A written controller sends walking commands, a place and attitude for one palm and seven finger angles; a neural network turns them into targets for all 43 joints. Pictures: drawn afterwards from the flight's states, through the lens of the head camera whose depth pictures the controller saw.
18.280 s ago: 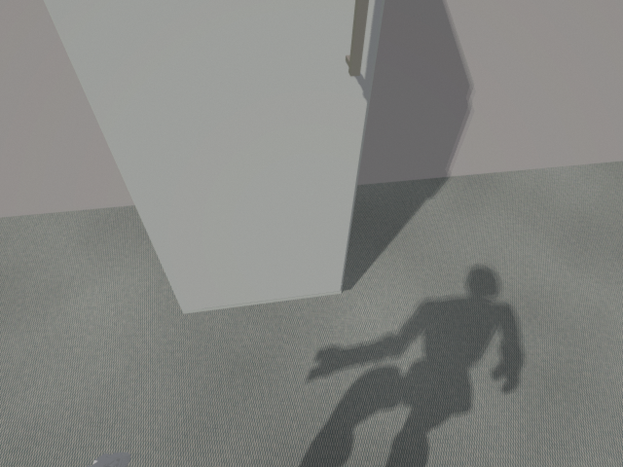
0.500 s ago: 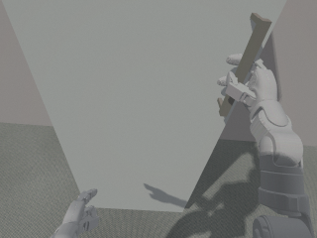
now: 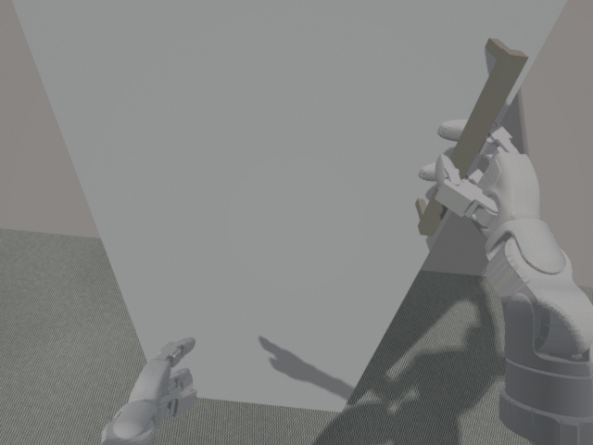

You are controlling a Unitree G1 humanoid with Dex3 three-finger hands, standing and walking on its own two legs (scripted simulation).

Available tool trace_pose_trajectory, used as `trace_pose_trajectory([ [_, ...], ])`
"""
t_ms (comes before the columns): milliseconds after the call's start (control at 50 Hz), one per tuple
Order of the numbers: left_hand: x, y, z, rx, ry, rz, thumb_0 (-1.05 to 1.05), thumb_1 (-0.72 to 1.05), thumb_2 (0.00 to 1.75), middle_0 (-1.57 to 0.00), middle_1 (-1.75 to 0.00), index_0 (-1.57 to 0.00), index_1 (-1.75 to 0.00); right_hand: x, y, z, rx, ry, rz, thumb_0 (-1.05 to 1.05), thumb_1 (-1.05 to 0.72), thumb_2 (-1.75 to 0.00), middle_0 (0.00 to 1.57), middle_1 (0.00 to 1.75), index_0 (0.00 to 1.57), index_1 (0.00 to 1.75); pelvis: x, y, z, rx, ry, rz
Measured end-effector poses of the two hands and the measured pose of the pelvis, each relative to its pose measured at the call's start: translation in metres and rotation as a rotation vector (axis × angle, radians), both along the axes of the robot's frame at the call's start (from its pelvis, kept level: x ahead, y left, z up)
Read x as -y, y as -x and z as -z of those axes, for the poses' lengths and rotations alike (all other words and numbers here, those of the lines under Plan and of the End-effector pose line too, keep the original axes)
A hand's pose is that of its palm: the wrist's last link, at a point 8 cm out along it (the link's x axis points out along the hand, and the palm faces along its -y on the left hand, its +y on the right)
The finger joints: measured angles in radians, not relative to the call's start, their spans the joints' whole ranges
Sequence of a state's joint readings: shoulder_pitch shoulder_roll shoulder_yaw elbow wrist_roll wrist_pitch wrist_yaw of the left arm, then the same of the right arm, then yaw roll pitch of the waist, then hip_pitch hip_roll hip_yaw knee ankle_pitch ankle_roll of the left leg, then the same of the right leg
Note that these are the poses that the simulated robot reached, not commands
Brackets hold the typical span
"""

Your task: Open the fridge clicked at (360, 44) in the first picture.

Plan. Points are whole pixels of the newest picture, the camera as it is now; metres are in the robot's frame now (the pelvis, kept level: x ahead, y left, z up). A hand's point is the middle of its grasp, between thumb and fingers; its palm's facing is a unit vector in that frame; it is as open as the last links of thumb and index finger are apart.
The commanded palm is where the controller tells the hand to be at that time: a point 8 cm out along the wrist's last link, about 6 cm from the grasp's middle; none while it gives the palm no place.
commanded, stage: pull the door a little, standing still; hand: right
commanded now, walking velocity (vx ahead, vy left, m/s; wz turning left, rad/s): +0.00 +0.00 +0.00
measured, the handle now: (456, 149) +0.39 -0.14 +0.27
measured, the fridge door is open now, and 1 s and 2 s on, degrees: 2 24 48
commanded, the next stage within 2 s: walk backward, drawing the door open in 0.08 s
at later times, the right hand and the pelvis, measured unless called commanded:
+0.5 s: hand (448, 272) +0.23 -0.10 +0.24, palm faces +0.06 +0.97 -0.24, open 7.3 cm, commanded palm +0.19 -0.15 +0.25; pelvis -0.03 +0.01 +0.00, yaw -1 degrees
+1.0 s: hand (430, 336) +0.16 -0.06 +0.24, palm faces +0.17 +0.95 -0.25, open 7.6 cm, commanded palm +0.12 -0.11 +0.25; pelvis -0.13 +0.07 +0.00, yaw -10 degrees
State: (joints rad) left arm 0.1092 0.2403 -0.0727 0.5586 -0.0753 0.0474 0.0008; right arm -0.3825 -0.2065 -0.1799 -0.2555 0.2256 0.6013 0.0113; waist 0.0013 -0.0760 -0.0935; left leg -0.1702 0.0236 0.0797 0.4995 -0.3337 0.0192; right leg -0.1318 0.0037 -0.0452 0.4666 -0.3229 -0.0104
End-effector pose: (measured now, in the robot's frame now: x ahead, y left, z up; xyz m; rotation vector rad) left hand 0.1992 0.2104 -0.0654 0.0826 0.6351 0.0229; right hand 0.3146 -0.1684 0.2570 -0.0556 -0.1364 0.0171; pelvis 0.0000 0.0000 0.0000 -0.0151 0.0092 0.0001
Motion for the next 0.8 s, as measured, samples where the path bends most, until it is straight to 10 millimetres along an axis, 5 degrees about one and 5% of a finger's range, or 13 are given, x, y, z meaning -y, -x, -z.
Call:
trace_pose_trajectory([
  [200,-0.013,-0.007,-0.004,0.044,0.015,-0.028,0.01,0.91,0.90,-0.20,-0.30,-0.20,-0.30,-0.006,0.056,0.003,0.067,0.046,-0.042,-0.02,-0.77,-0.78,0.40,1.37,0.18,1.30,-0.003,-0.010,0.003,-0.020,0.007,-0.036],
  [280,-0.016,-0.005,-0.004,0.023,-0.055,-0.009,0.01,0.91,0.90,-0.19,-0.30,-0.20,-0.30,-0.008,0.075,0.003,0.225,0.155,-0.024,-0.02,-0.67,-0.76,0.42,1.37,0.21,1.30,-0.006,-0.003,0.003,-0.016,0.003,-0.012],
  [640,-0.002,0.104,0.042,-0.222,-0.019,-0.016,0.01,0.91,0.89,-0.19,-0.30,-0.20,-0.30,-0.025,0.126,0.015,0.407,0.210,0.015,-0.11,-0.67,-0.71,0.43,1.40,0.13,1.11,-0.012,0.063,0.004,0.005,0.022,0.047],
  [800,-0.002,0.126,0.053,-0.189,0.014,0.042,0.01,0.91,0.89,-0.19,-0.30,-0.20,-0.30,-0.032,0.144,0.017,0.425,0.228,0.043,-0.13,-0.67,-0.71,0.44,1.40,0.11,1.07,-0.028,0.096,0.011,0.019,0.016,0.084],
])
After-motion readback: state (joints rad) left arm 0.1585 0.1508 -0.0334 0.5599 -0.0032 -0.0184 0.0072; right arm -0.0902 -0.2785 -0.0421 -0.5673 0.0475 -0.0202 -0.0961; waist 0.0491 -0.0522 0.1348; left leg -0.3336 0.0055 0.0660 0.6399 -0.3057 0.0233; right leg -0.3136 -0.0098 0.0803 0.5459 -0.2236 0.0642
